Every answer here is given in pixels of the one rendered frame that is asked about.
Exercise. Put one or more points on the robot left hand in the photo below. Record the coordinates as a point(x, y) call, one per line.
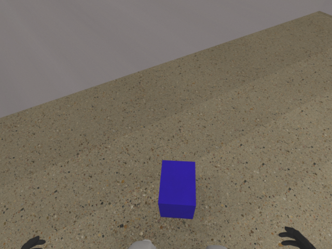
point(33, 242)

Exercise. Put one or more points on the carton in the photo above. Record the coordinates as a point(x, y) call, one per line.
point(177, 192)

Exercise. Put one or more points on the robot right hand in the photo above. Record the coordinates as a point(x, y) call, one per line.
point(300, 242)

